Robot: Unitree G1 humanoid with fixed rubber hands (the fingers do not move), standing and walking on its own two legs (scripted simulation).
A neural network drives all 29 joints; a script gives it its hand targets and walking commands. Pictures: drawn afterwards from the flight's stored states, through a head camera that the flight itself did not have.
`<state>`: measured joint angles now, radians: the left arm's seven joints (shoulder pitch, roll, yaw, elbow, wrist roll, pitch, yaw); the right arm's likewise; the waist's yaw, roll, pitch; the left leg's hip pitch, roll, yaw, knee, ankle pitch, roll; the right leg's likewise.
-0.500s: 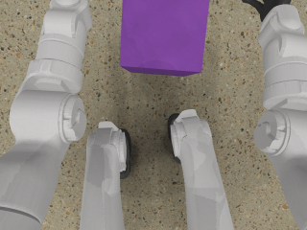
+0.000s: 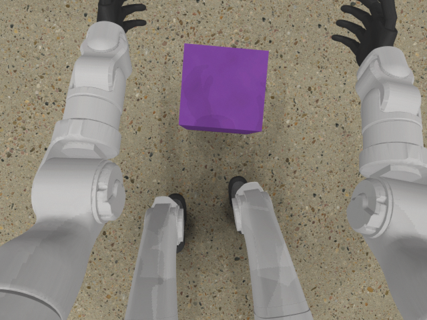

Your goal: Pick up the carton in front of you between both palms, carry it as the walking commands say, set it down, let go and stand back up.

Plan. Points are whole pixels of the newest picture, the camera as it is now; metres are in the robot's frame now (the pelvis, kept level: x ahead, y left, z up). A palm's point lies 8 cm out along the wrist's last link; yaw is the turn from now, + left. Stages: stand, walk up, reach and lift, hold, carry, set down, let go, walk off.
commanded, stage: set down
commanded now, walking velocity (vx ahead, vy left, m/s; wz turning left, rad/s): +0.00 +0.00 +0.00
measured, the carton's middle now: (221, 96) +0.50 -0.08 -0.47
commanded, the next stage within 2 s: let go in 0.06 s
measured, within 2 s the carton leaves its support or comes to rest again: neither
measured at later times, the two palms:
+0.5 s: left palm (56, 100) +0.44 +0.13 +0.01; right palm out of the picture +0.38 -0.29 +0.02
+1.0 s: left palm out of the picture +0.29 +0.23 +0.10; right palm out of the picture +0.25 -0.23 +0.11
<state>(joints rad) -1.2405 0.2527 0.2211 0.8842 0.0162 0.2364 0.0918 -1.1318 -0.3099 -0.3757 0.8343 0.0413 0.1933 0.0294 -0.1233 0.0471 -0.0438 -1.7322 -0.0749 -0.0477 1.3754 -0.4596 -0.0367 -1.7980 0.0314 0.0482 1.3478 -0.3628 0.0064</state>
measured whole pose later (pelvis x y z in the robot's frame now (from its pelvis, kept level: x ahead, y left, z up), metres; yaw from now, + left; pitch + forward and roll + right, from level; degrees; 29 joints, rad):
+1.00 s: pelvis +0.10 +0.01 +0.18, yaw -3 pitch +5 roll -1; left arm 0.16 0.19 0.07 0.49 0.03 0.02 -0.02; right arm 0.22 -0.20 -0.04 0.44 0.02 0.02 0.07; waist -0.03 -0.01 0.02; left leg -0.25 -0.03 -0.06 0.46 -0.29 0.01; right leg -0.31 0.03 0.06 0.43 -0.21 0.01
